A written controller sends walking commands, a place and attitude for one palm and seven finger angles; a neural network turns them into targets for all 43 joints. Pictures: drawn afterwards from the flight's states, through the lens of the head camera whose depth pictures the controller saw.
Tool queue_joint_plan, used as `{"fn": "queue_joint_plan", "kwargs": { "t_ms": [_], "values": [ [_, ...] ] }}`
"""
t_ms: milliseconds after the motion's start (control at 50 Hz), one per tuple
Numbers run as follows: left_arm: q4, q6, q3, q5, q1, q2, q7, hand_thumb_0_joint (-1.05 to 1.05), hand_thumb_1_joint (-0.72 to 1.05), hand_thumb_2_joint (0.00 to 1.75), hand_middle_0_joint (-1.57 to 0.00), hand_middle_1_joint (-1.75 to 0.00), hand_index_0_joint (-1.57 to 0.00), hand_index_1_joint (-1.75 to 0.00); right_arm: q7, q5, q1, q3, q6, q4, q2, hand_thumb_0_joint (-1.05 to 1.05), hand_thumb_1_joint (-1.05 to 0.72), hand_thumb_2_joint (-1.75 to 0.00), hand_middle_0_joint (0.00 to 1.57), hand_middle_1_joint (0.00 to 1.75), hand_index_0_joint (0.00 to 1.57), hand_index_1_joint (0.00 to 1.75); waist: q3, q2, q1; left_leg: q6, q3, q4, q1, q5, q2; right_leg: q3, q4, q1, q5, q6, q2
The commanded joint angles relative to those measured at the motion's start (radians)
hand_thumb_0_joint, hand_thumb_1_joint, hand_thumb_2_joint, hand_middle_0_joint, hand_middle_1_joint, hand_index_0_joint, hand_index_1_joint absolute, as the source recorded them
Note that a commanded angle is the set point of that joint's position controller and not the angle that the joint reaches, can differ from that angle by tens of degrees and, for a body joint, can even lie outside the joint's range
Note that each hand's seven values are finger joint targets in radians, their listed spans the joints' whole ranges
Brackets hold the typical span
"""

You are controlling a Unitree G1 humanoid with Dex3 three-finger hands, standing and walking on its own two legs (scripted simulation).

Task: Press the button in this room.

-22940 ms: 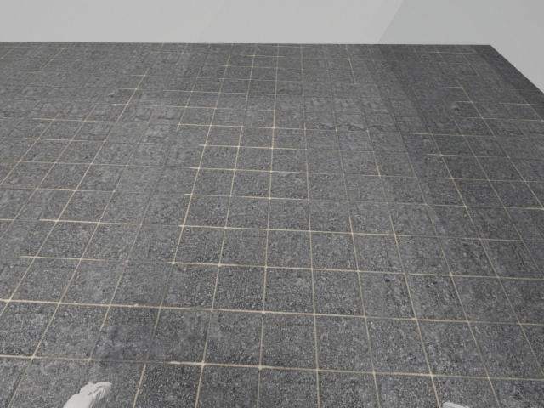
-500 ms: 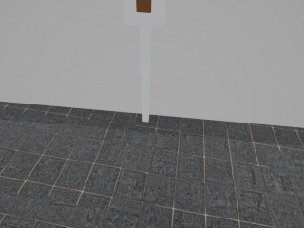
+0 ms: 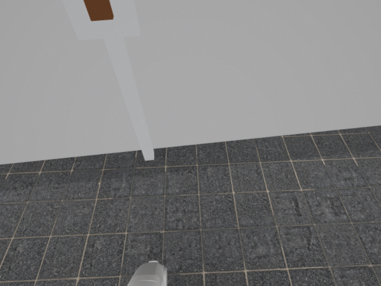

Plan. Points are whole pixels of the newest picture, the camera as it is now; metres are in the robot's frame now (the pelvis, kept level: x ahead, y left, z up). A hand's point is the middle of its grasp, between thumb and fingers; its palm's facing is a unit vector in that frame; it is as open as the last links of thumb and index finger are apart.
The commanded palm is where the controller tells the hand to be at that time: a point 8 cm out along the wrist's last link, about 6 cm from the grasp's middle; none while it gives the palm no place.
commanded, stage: turn to face it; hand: left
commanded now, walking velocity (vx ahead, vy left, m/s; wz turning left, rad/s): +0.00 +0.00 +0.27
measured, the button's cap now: (98, 6) +0.85 +0.35 +0.17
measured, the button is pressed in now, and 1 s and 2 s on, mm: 0 0 0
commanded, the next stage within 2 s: take the last steps up to it in 0.42 s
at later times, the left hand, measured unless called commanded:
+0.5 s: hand (104, 260) +0.19 +0.25 -0.18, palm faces +0.12 -0.98 -0.19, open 7.4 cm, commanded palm none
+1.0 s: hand out of the picture +0.11 +0.16 -0.15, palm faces +0.26 -0.94 -0.21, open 7.3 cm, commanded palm none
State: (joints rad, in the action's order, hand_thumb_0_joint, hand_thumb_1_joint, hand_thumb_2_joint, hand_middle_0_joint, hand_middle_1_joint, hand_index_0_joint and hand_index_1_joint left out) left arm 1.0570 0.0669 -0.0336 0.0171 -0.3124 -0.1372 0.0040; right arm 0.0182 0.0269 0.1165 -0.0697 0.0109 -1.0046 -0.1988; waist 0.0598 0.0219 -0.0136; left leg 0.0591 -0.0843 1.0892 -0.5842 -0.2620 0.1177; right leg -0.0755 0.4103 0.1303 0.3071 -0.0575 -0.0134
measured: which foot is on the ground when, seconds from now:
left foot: up 0.00-0.18, down 0.20-0.74, up 0.76-1.00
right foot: down 0.00-0.22, up 0.24-0.72, down 0.74-1.00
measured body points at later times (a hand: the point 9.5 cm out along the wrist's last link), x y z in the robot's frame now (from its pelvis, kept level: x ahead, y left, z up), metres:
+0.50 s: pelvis +0.14 +0.06 +0.00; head +0.18 +0.08 +0.45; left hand +0.19 +0.30 -0.17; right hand +0.20 -0.18 -0.15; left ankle +0.17 +0.13 -0.74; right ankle +0.13 -0.11 -0.68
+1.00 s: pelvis +0.22 +0.01 +0.01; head +0.23 -0.01 +0.45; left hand +0.10 +0.21 -0.14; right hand +0.27 -0.22 -0.16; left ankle +0.23 +0.18 -0.67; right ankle +0.17 -0.09 -0.74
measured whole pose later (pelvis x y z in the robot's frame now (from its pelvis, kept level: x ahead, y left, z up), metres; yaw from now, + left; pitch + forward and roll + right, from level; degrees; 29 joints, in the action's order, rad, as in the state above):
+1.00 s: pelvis +0.22 +0.01 +0.01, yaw +11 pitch +0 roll +1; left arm 1.15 0.06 -0.01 0.01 -0.44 -0.11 0.02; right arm 0.02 0.02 0.27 -0.08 -0.02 -1.09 -0.20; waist 0.03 0.04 -0.01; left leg 0.03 -0.03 0.99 -0.55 -0.20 0.09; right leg -0.14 0.30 0.03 0.27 -0.03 0.03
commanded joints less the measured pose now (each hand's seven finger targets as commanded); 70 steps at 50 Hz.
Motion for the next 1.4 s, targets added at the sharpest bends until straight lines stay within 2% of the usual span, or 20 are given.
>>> {"fn": "queue_joint_plan", "kwargs": {
  "t_ms": [0,100,140,180,200,280,540,640,700,720,740,880,1120,1160,1180,1200,1220,1240,1300,1380],
  "values": [
    [0.004,0.019,-0.018,0.001,-0.099,-0.143,0.018,0.0,0.9,0.9,-0.2,-0.3,-0.2,-0.3,-0.001,-0.007,0.004,0.013,0.008,0.043,-0.024,0.0,-0.9,-0.9,0.2,0.3,0.2,0.3,-0.003,-0.129,0.001,0.005,0.004,-0.101,-0.077,0.067,-0.003,0.121,-0.117,-0.109,-0.706,-0.077,0.235],
    [0.035,0.007,-0.013,0.005,-0.101,-0.153,0.033,0.0,0.9,0.9,-0.2,-0.3,-0.2,-0.3,-0.008,-0.014,-0.047,0.039,0.028,0.041,-0.003,0.0,-0.9,-0.9,0.2,0.3,0.2,0.3,-0.016,-0.172,-0.017,-0.027,-0.068,-0.408,0.097,0.093,-0.084,0.054,-0.037,-0.172,-0.924,-0.044,0.219],
    [0.047,0.002,-0.011,-0.001,-0.083,-0.156,0.04,0.0,0.9,0.9,-0.2,-0.3,-0.2,-0.3,-0.019,-0.009,0.084,0.035,0.035,-0.009,-0.03,0.0,-0.9,-0.9,0.2,0.3,0.2,0.3,-0.072,-0.138,0.041,-0.048,-0.045,-0.56,0.287,0.229,-0.106,0.023,0.114,-0.162,-0.946,-0.002,0.209],
    [0.039,-0.004,0.0,-0.02,-0.122,-0.13,0.044,0.0,0.9,0.9,-0.2,-0.3,-0.2,-0.3,-0.031,0.001,0.29,0.013,0.042,-0.058,-0.142,0.0,-0.9,-0.9,0.2,0.3,0.2,0.3,-0.258,0.073,0.097,-0.149,0.165,-0.535,0.715,0.932,0.107,-0.039,0.424,0.097,-0.428,0.078,0.098],
    [0.035,-0.007,0.013,-0.033,-0.16,-0.083,0.042,0.0,0.9,0.9,-0.2,-0.3,-0.2,-0.3,-0.036,-0.011,0.339,0.005,0.035,-0.078,-0.181,0.0,-0.9,-0.9,0.2,0.3,0.2,0.3,-0.316,0.237,0.091,-0.281,0.339,-0.56,0.796,1.331,0.294,-0.005,0.661,0.211,0.309,0.091,0.019],
    [0.021,-0.042,0.003,-0.008,-0.023,-0.09,0.039,0.0,0.9,0.9,-0.2,-0.3,-0.2,-0.3,-0.052,-0.015,0.156,0.027,0.022,-0.044,-0.096,0.0,-0.9,-0.9,0.2,0.3,0.2,0.3,-0.111,0.141,0.03,-0.262,0.275,-0.716,0.474,0.808,0.189,0.087,0.66,0.251,0.251,0.098,0.108],
    [-0.044,-0.087,-0.007,0.003,0.109,-0.087,0.023,0.0,0.9,0.9,-0.2,-0.3,-0.2,-0.3,-0.04,-0.007,0.17,0.0,0.011,-0.032,-0.104,0.0,-0.9,-0.9,0.2,0.3,0.2,0.3,-0.067,0.101,0.02,-0.226,0.271,-0.841,0.363,0.217,0.114,0.056,0.488,0.274,0.08,0.119,0.097],
    [-0.047,-0.064,0.0,0.005,0.088,-0.091,0.007,0.0,0.9,0.9,-0.2,-0.3,-0.2,-0.3,-0.035,-0.002,0.195,-0.011,0.01,-0.048,-0.119,0.0,-0.9,-0.9,0.2,0.3,0.2,0.3,-0.048,0.106,0.022,-0.22,0.328,-0.862,0.307,-0.139,0.108,0.017,0.219,0.137,0.105,0.09,0.07],
    [0.014,-0.043,-0.01,0.013,-0.07,-0.125,0.007,0.0,0.9,0.9,-0.2,-0.3,-0.2,-0.3,-0.031,-0.011,0.181,-0.007,0.007,-0.045,-0.073,0.0,-0.9,-0.9,0.2,0.3,0.2,0.3,-0.041,-0.071,-0.04,-0.127,0.219,-0.663,0.086,-0.288,-0.015,0.077,-0.073,-0.159,0.076,0.062,0.118],
    [0.019,-0.038,-0.026,0.023,-0.12,-0.2,0.016,0.0,0.9,0.9,-0.2,-0.3,-0.2,-0.3,-0.028,-0.019,0.168,0.008,0.011,-0.016,-0.007,0.0,-0.9,-0.9,0.2,0.3,0.2,0.3,-0.008,-0.319,-0.059,-0.07,0.064,-0.419,-0.092,-0.289,-0.14,0.379,-0.232,-0.196,0.335,-0.021,0.334],
    [0.007,-0.043,-0.028,0.007,-0.136,-0.238,0.023,0.0,0.9,0.9,-0.2,-0.3,-0.2,-0.3,-0.02,-0.006,0.094,-0.001,0.002,0.022,-0.05,0.0,-0.9,-0.9,0.2,0.3,0.2,0.3,0.083,-0.307,-0.081,-0.064,0.055,-0.264,-0.126,-0.278,-0.104,0.516,-0.348,-0.058,0.485,-0.084,0.464],
    [0.03,0.011,-0.002,-0.005,-0.114,-0.101,0.019,0.0,0.9,0.9,-0.2,-0.3,-0.2,-0.3,0.003,0.0,0.169,-0.006,-0.011,-0.043,-0.006,0.0,-0.9,-0.9,0.2,0.3,0.2,0.3,0.095,-0.111,0.01,-0.03,0.064,-0.049,-0.061,0.055,-0.031,0.133,-0.276,-0.014,-0.068,-0.033,0.286],
    [0.131,0.01,0.003,0.011,-0.294,-0.113,0.03,0.0,0.9,0.9,-0.2,-0.3,-0.2,-0.3,0.01,-0.01,-0.065,0.029,0.016,0.03,0.02,0.0,-0.9,-0.9,0.2,0.3,0.2,0.3,0.039,-0.2,-0.058,-0.054,-0.065,-0.429,0.056,-0.006,-0.064,0.048,-0.11,-0.178,-0.643,-0.053,0.293],
    [0.13,0.008,0.0,0.006,-0.26,-0.123,0.031,0.0,0.9,0.9,-0.2,-0.3,-0.2,-0.3,-0.005,-0.008,0.05,0.026,0.028,-0.004,-0.001,0.0,-0.9,-0.9,0.2,0.3,0.2,0.3,-0.026,-0.177,0.008,-0.076,-0.108,-0.551,0.262,0.045,-0.114,0.0,0.041,-0.143,-0.81,-0.031,0.262],
    [0.124,0.008,0.002,0.001,-0.238,-0.123,0.031,0.0,0.9,0.9,-0.2,-0.3,-0.2,-0.3,-0.016,-0.005,0.178,0.018,0.036,-0.046,-0.03,0.0,-0.9,-0.9,0.2,0.3,0.2,0.3,-0.101,-0.154,0.067,-0.088,-0.104,-0.63,0.459,0.149,-0.108,-0.024,0.188,-0.072,-0.793,-0.001,0.235],
    [0.115,0.009,0.008,-0.008,-0.261,-0.094,0.027,0.0,0.9,0.9,-0.2,-0.3,-0.2,-0.3,-0.028,0.0,0.303,0.0,0.045,-0.08,-0.111,0.0,-0.9,-0.9,0.2,0.3,0.2,0.3,-0.226,-0.032,0.108,-0.131,0.03,-0.596,0.763,0.387,0.042,-0.05,0.38,0.129,-0.523,0.041,0.176],
    [0.097,0.012,0.022,-0.019,-0.273,-0.034,0.022,0.0,0.9,0.9,-0.2,-0.3,-0.2,-0.3,-0.038,-0.002,0.408,-0.02,0.049,-0.107,-0.199,0.0,-0.9,-0.9,0.2,0.3,0.2,0.3,-0.32,0.191,0.128,-0.255,0.334,-0.585,0.97,0.725,0.313,-0.073,0.65,0.384,0.207,0.075,0.061],
    [0.07,0.003,0.019,-0.011,-0.202,-0.051,0.029,0.0,0.9,0.9,-0.2,-0.3,-0.2,-0.3,-0.042,-0.019,0.422,-0.02,0.034,-0.114,-0.213,0.0,-0.9,-0.9,0.2,0.3,0.2,0.3,-0.288,0.133,0.129,-0.307,0.333,-0.645,0.866,0.768,0.363,0.01,0.794,0.403,0.322,0.052,0.078],
    [0.071,-0.014,0.003,-0.002,-0.096,-0.029,0.019,0.0,0.9,0.9,-0.2,-0.3,-0.2,-0.3,-0.047,-0.012,0.236,0.008,0.048,-0.086,-0.083,0.0,-0.9,-0.9,0.2,0.3,0.2,0.3,-0.006,0.075,0.065,-0.26,0.198,-0.769,0.521,0.602,0.277,0.058,0.818,0.428,0.159,0.066,0.155],
    [0.07,-0.044,-0.001,0.001,-0.137,0.004,0.013,0.0,0.9,0.9,-0.2,-0.3,-0.2,-0.3,-0.046,-0.014,0.183,0.027,0.063,-0.075,-0.026,0.0,-0.9,-0.9,0.2,0.3,0.2,0.3,-0.006,0.085,-0.003,-0.197,0.044,-0.816,0.375,0.621,0.183,0.038,0.691,0.31,0.038,0.089,0.144]
  ]
}}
